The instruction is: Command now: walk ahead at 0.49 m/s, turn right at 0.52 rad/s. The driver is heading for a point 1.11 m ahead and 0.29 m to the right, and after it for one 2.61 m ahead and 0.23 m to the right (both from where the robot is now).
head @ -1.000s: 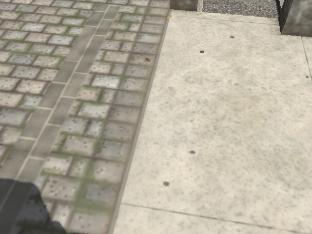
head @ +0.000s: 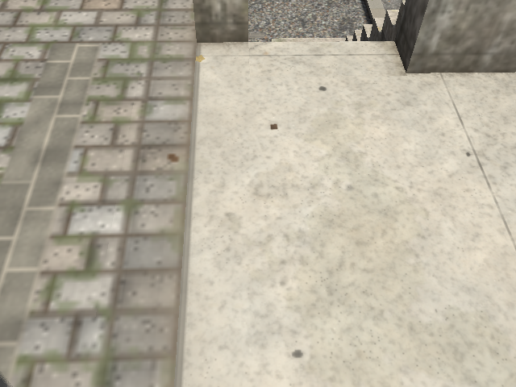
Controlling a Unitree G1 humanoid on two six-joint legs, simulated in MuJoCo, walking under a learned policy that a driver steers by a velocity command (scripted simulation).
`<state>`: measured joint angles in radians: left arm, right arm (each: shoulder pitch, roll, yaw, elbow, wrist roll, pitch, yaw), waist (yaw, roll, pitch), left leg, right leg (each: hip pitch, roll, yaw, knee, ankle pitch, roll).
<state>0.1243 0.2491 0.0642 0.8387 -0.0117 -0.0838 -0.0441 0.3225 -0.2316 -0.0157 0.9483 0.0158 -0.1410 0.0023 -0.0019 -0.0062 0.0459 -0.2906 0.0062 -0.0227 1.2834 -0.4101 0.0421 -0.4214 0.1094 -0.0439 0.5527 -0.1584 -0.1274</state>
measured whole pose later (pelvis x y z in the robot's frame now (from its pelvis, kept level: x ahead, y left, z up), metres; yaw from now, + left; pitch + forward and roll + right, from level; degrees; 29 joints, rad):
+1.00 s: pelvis +0.49 -0.10 +0.00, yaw -35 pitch +2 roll +1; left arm 0.12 0.28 0.07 0.63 -0.02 -0.05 -0.04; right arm 0.29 -0.30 -0.06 0.81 0.03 -0.09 0.00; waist -0.04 0.01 0.06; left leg -0.26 0.06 0.03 1.16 -0.48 -0.01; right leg -0.47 0.06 -0.04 0.63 -0.20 -0.11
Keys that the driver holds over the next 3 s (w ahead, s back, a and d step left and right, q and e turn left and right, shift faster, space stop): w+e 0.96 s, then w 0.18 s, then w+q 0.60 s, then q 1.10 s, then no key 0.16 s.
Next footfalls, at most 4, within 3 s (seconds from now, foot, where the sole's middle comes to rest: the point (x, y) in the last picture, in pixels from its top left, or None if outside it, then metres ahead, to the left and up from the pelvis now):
0.36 left None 0.40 0.12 -0.76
0.92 right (352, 350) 0.55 -0.22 -0.76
1.48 left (343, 226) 0.94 -0.24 -0.76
1.94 right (423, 190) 1.08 -0.52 -0.76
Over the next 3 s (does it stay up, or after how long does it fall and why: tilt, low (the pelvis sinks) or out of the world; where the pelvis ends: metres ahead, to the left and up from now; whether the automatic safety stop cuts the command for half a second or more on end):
stays up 1.01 -0.37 0.02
